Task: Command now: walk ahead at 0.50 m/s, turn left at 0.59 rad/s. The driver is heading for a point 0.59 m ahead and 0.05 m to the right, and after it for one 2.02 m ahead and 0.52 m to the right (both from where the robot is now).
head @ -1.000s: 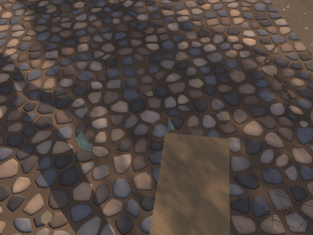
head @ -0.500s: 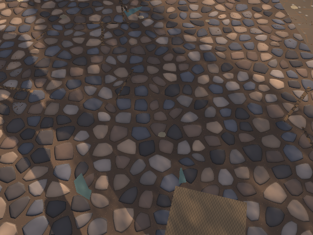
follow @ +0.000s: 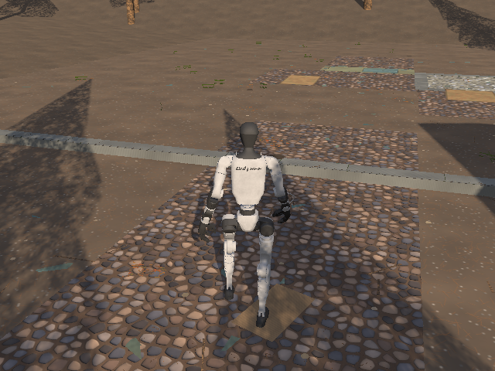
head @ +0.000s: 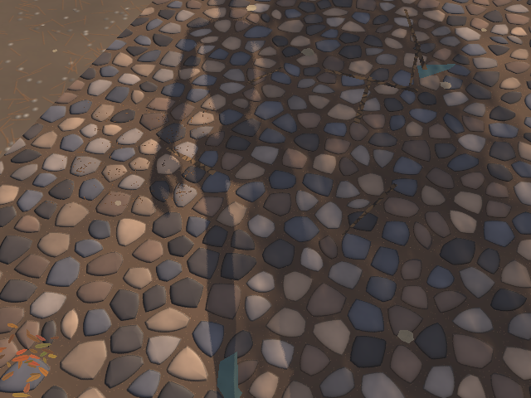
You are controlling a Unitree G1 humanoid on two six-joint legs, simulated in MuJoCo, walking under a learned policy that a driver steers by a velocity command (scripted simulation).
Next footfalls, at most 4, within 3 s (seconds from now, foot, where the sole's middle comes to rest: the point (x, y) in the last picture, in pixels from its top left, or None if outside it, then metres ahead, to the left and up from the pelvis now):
0.16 left None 0.24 0.11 -0.78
0.72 right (308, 367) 0.55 -0.02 -0.78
1.26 left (257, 309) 0.70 0.12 -0.78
1.70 right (316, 370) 0.54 -0.04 -0.78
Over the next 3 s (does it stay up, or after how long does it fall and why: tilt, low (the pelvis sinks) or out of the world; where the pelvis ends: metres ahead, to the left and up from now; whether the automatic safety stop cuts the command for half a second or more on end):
stays up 0.49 0.10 0.00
